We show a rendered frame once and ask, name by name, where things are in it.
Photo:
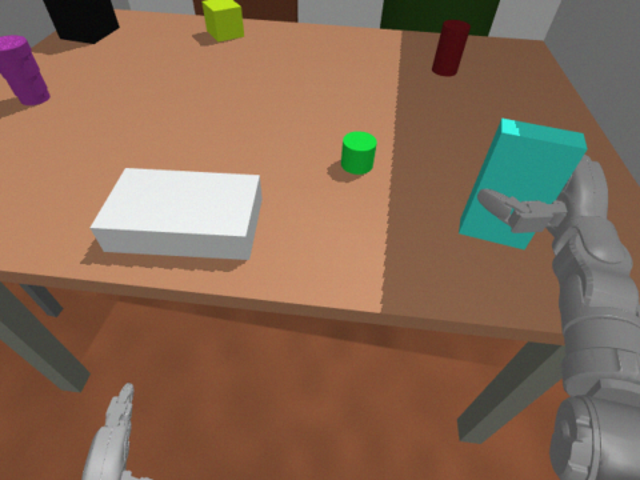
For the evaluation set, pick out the right robot hand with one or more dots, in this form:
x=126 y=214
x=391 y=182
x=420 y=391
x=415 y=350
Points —
x=584 y=194

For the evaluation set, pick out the right robot arm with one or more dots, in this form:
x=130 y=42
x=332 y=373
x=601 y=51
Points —
x=597 y=430

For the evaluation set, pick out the table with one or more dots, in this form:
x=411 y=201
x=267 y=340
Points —
x=382 y=247

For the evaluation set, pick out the left robot hand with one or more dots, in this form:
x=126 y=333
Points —
x=109 y=449

